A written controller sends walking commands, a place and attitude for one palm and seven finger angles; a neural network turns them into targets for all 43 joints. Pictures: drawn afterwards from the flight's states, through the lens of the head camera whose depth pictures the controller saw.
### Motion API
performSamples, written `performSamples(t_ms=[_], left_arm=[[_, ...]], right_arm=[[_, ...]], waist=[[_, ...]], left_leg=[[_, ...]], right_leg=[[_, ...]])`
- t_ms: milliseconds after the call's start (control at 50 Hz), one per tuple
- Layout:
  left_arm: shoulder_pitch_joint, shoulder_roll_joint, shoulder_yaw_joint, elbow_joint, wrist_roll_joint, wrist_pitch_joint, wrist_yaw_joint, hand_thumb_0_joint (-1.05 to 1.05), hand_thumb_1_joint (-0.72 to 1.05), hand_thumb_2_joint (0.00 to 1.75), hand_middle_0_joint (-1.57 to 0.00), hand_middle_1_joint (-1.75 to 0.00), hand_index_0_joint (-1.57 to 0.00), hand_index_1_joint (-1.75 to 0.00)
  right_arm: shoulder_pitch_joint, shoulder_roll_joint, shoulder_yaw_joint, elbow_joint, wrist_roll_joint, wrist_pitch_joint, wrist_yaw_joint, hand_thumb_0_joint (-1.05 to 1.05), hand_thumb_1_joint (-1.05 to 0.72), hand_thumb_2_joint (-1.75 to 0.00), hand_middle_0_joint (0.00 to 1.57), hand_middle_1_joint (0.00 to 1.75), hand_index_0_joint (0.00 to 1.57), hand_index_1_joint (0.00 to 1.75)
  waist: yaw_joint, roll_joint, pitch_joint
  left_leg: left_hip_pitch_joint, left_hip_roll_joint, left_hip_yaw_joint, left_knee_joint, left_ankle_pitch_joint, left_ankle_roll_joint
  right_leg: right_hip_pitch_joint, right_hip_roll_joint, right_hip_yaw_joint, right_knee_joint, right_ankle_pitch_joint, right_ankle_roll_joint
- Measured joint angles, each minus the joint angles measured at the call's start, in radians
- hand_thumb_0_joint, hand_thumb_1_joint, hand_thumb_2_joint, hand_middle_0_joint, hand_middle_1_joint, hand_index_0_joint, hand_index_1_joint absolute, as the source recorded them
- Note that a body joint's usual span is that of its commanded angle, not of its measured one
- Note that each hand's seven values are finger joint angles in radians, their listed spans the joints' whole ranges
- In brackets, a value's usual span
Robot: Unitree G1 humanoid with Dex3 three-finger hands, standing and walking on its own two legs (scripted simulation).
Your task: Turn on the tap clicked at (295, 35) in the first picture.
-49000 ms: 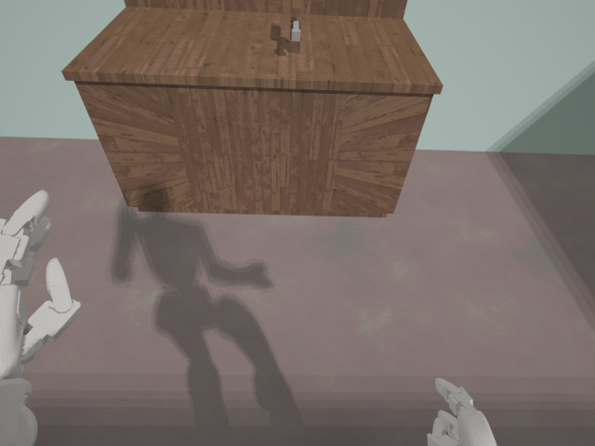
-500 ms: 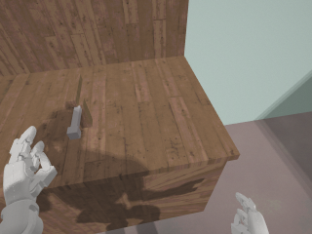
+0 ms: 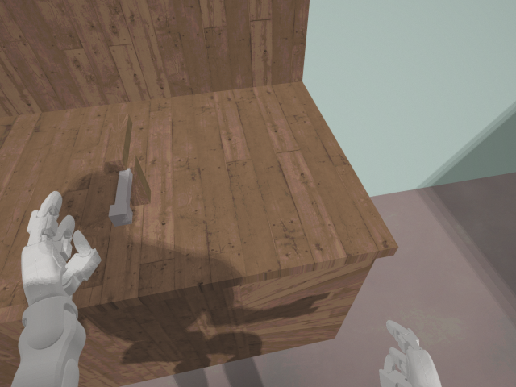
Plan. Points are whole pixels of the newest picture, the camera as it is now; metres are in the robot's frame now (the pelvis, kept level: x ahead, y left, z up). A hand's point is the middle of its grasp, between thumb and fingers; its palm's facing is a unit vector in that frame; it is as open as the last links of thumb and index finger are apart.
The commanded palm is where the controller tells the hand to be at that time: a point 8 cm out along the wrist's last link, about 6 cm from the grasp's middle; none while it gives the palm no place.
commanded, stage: reach beside the lever's end, fingers flat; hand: left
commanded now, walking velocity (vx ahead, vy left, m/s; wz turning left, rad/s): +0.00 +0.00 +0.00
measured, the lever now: (121, 214) +0.36 +0.27 +0.07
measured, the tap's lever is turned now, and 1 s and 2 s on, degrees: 0 0 7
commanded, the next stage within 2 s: push the lever round in 1.00 s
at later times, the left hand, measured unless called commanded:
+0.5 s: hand (97, 236) +0.31 +0.28 +0.07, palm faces +0.51 -0.85 -0.10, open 7.8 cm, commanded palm +0.27 +0.32 +0.07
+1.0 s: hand (98, 234) +0.32 +0.29 +0.06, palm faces +0.50 -0.86 -0.09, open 7.8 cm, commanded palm +0.27 +0.33 +0.06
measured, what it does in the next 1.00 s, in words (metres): stands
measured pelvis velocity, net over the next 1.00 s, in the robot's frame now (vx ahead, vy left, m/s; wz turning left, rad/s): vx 0.01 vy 0.01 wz -0.02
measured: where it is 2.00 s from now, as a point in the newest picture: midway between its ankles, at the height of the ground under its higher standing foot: outside the picture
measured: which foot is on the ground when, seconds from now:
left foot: down 0.00-1.00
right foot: down 0.00-1.00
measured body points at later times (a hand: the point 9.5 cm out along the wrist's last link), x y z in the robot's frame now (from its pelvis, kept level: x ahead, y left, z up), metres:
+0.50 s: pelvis +0.00 +0.00 +0.00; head +0.03 -0.01 +0.44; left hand +0.27 +0.33 +0.08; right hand +0.16 -0.25 -0.10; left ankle +0.02 +0.11 -0.72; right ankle +0.01 -0.08 -0.72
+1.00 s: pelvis +0.01 +0.01 -0.01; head +0.04 +0.00 +0.44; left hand +0.28 +0.34 +0.07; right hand +0.15 -0.25 -0.11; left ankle +0.02 +0.11 -0.72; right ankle +0.01 -0.08 -0.72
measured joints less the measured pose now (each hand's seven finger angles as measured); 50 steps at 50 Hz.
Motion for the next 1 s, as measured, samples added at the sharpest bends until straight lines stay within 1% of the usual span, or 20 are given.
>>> performSamples(t_ms=[140,320,440,560,660,860,1000], left_arm=[[-0.042,0.012,0.025,0.074,0.000,-0.036,-0.021,0.02,0.90,0.90,-0.17,-0.21,-0.17,-0.21],[-0.105,0.016,0.042,0.164,0.003,-0.080,-0.027,0.02,0.90,0.90,-0.16,-0.19,-0.16,-0.18],[-0.157,0.038,0.073,0.243,0.007,-0.091,-0.042,0.02,0.90,0.90,-0.16,-0.17,-0.16,-0.17],[-0.201,0.053,0.091,0.308,0.004,-0.119,-0.057,0.02,0.90,0.90,-0.15,-0.16,-0.16,-0.16],[-0.248,0.065,0.106,0.366,0.006,-0.128,-0.070,0.02,0.90,0.90,-0.15,-0.16,-0.15,-0.15],[-0.222,0.057,0.111,0.354,0.010,-0.151,-0.070,0.02,0.90,0.90,-0.15,-0.15,-0.15,-0.15],[-0.177,0.046,0.108,0.316,0.004,-0.162,-0.069,0.02,0.90,0.90,-0.15,-0.15,-0.16,-0.15]], right_arm=[[0.009,-0.006,-0.011,0.005,0.000,0.011,0.003,0.02,-0.90,-0.90,0.20,0.30,0.21,0.30],[0.020,-0.016,-0.019,0.009,-0.001,0.016,0.003,0.02,-0.90,-0.90,0.20,0.30,0.21,0.30],[0.022,-0.011,-0.018,0.007,-0.001,0.031,0.004,0.02,-0.90,-0.90,0.20,0.30,0.21,0.30],[0.033,-0.015,-0.019,0.006,-0.001,0.039,0.005,0.02,-0.90,-0.90,0.20,0.30,0.21,0.30],[0.039,-0.016,-0.020,0.008,-0.002,0.051,0.006,0.02,-0.90,-0.90,0.20,0.30,0.21,0.30],[0.063,-0.017,-0.030,-0.001,-0.006,0.069,0.018,0.02,-0.90,-0.90,0.20,0.30,0.21,0.30],[0.066,-0.014,-0.034,-0.006,-0.007,0.072,0.022,0.02,-0.90,-0.90,0.20,0.30,0.21,0.30]], waist=[[-0.008,-0.005,-0.008],[-0.014,-0.005,-0.009],[-0.023,-0.010,-0.015],[-0.027,-0.006,-0.020],[-0.032,-0.010,-0.021],[-0.041,-0.011,-0.032],[-0.036,-0.010,-0.039]], left_leg=[[-0.017,0.003,0.006,0.006,-0.004,0.000],[-0.044,0.002,0.005,0.022,-0.010,0.002],[-0.066,0.007,0.005,0.033,-0.015,0.001],[-0.090,0.007,0.005,0.050,-0.021,0.002],[-0.113,0.008,0.005,0.065,-0.027,0.003],[-0.125,0.011,0.013,0.074,-0.038,0.007],[-0.122,0.009,0.015,0.077,-0.042,0.010]], right_leg=[[-0.018,0.003,0.005,0.005,-0.001,0.000],[-0.044,0.002,0.004,0.019,-0.007,0.001],[-0.065,0.006,0.004,0.026,-0.008,0.000],[-0.087,0.007,0.003,0.039,-0.013,0.001],[-0.109,0.008,0.002,0.050,-0.016,0.001],[-0.121,0.011,0.011,0.055,-0.022,0.006],[-0.117,0.009,0.013,0.056,-0.025,0.010]])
